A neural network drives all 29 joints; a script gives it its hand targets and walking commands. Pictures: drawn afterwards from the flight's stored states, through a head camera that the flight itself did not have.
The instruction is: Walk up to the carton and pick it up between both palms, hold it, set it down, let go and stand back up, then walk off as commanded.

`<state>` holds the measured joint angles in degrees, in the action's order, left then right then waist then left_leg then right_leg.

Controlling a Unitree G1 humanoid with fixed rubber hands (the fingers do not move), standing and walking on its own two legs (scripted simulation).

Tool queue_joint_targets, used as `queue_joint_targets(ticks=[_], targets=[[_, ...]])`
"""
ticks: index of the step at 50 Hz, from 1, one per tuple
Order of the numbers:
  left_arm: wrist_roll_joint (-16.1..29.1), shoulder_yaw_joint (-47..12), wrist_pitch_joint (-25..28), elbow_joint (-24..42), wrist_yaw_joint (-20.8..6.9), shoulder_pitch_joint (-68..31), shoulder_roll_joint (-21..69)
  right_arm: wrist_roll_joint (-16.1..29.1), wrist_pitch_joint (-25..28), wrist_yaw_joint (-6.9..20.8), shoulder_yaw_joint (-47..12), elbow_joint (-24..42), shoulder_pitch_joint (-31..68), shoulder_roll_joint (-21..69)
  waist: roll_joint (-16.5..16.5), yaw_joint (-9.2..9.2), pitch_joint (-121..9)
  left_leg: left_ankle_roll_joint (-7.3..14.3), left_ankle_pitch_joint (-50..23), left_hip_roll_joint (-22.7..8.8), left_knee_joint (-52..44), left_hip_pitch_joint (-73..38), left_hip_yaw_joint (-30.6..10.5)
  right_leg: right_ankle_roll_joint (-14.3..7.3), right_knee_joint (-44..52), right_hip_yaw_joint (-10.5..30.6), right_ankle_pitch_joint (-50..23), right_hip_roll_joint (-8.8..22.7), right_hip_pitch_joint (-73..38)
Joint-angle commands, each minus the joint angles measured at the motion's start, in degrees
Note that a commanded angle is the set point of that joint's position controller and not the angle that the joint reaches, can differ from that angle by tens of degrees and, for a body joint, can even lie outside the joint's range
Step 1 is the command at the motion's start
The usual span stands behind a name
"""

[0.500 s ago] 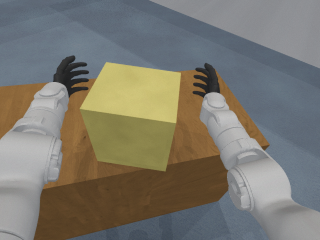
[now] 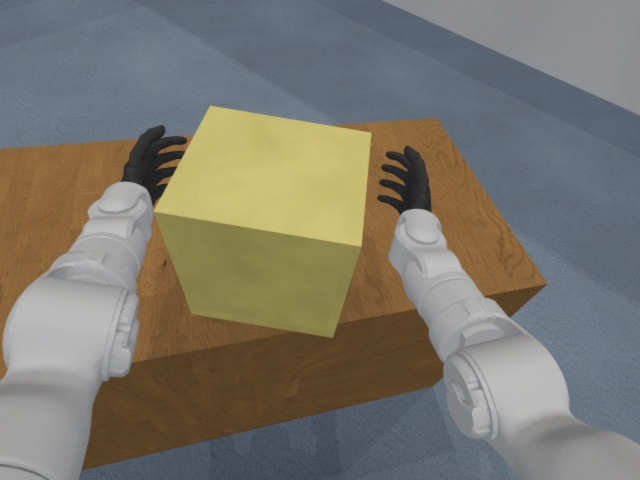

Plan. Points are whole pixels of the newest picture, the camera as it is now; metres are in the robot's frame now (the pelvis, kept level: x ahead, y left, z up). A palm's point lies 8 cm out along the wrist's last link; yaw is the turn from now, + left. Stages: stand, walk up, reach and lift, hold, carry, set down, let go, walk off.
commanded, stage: reach and lift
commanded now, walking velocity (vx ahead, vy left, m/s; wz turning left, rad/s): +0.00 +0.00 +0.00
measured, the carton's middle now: (275, 229) +0.46 +0.01 +0.01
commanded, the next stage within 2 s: none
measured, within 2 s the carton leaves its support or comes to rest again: neither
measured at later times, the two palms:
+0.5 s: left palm (151, 187) +0.46 +0.16 +0.11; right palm (407, 217) +0.39 -0.15 +0.10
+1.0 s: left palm (151, 189) +0.47 +0.17 +0.10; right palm (403, 221) +0.39 -0.15 +0.10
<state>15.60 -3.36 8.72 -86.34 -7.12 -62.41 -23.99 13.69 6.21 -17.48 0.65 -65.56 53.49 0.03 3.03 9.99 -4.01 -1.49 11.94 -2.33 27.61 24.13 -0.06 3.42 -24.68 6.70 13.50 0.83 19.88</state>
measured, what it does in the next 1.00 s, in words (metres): stands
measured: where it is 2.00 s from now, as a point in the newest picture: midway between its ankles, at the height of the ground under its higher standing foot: outside the picture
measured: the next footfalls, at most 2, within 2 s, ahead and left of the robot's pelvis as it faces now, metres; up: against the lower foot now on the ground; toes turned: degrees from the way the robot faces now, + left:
none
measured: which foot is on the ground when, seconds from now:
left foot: down 0.00-1.00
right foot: down 0.00-1.00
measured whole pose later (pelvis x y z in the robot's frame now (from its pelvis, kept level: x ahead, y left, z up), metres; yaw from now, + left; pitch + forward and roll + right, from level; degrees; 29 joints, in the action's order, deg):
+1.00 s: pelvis -0.01 +0.00 +0.00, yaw +0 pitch +8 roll -1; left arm -8.2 17.5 10.9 -86.0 -7.4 -63.4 -20.9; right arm -14.1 10.1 -13.9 33.0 -62.4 52.6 10.5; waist 4.6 10.0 -3.4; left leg -1.5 11.9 -2.3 28.5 24.5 -0.1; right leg 3.9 -24.7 6.7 13.0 0.8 19.9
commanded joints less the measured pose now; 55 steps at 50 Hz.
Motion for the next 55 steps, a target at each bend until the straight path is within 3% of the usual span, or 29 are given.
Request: queue_joint_targets(ticks=[1, 17, 22, 33, 41, 46, 48, 52, 55], targets=[[-3.5, 0.2, 2.6, 10.6, 1.3, -25.5, -1.4, -0.9, 3.0, -0.7, 1.9, 5.0, 16.4, -3.9, -8.7, 0.44, -35.9, -1.6, -26.1, 1.9, 5.6, -15.6, 3.0, -1.2, 0.8, -9.3, -32.8, -2.8, 2.6], [-7.4, 2.9, 1.8, 8.7, 2.2, -28.3, 2.7, -7.7, 0.4, -0.8, 8.1, 6.3, 20.2, 0.0, -6.9, 0.82, -30.4, -0.7, -14.8, 1.7, 2.7, -11.3, 3.6, -1.2, 1.6, -9.1, -22.9, -2.2, 2.8], [-9.2, 4.7, 2.0, 8.9, 2.0, -28.1, 4.0, -10.2, 0.3, -0.6, 9.7, 7.7, 20.6, 2.1, -5.9, 0.37, -30.2, -0.5, -14.5, 1.9, 2.3, -11.0, 4.0, -1.0, 1.4, -9.0, -23.6, -1.9, 1.2], [-14.5, 9.0, 3.0, 9.9, 0.7, -27.8, 8.2, -15.5, 2.1, 1.1, 13.5, 6.7, 18.5, 6.8, -7.0, -0.18, -29.3, -1.0, -17.8, 1.8, 1.8, -13.3, 4.3, -0.9, 1.9, -9.0, -25.6, -1.3, -1.6], [-22.1, 15.7, 4.9, 10.1, -2.8, -27.7, 16.1, -24.0, 4.8, 4.7, 18.2, 6.6, 18.4, 16.3, -6.9, -1.45, -27.8, -0.9, -19.0, 2.1, -0.1, -14.8, 5.5, -0.7, 2.9, -9.0, -27.5, -0.5, -7.3], [-31.7, 24.5, 4.9, 5.4, -8.3, -28.3, 30.0, -34.6, 4.4, 10.4, 22.1, 8.7, 20.6, 32.5, -4.3, -3.21, -23.5, 0.5, -12.9, 3.4, -4.0, -11.4, 6.8, 0.6, 3.0, -8.0, -30.7, 0.5, -16.1], [-34.6, 26.1, 4.6, 3.8, -10.0, -27.8, 34.4, -37.9, 4.0, 12.5, 22.8, 9.8, 20.3, 37.1, -5.3, -3.66, -22.0, 0.7, -12.0, 4.0, -5.1, -12.2, 7.2, 0.9, 3.0, -8.2, -32.1, 0.5, -18.2], [-36.6, 27.3, 4.0, 4.3, -10.0, -26.8, 35.8, -40.9, 3.6, 14.2, 23.8, 9.9, 17.2, 36.9, -8.6, -3.69, -21.4, -0.3, -15.6, 3.8, -4.7, -17.5, 7.2, 0.8, 4.0, -9.6, -29.3, -0.3, -15.2], [-37.3, 27.6, 3.7, 5.3, -9.4, -26.1, 36.2, -41.5, 3.5, 14.7, 23.1, 10.4, 15.6, 37.0, -9.1, -3.85, -22.7, -0.8, -18.3, 3.4, -4.1, -19.8, 7.1, 0.4, 4.4, -9.9, -28.4, -0.8, -13.5]])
